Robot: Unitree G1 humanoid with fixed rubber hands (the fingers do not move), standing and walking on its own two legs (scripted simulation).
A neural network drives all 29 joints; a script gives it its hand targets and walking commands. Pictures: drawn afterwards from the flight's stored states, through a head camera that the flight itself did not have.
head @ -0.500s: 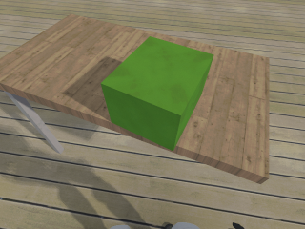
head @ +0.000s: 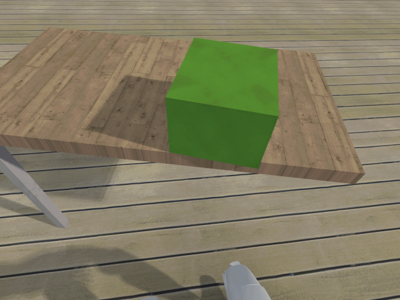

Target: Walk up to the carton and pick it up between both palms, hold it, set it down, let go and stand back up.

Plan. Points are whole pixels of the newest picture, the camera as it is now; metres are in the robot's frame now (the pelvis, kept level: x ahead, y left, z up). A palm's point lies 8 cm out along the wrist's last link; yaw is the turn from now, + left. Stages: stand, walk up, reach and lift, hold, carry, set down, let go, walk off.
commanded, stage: walk up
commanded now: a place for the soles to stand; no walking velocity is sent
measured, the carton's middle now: (224, 99) +0.56 -0.08 +0.08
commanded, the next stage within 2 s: none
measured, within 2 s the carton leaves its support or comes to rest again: neither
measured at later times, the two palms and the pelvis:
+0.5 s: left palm (72, 276) +0.20 +0.27 -0.12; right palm out of the picture -0.05 -0.12 -0.09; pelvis +0.09 +0.07 +0.03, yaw -13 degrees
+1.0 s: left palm (77, 234) +0.29 +0.29 -0.12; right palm (291, 291) +0.14 -0.20 -0.10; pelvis +0.12 +0.07 +0.01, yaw -17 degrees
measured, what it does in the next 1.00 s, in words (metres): walks ahead, turning right: right foot, then left foot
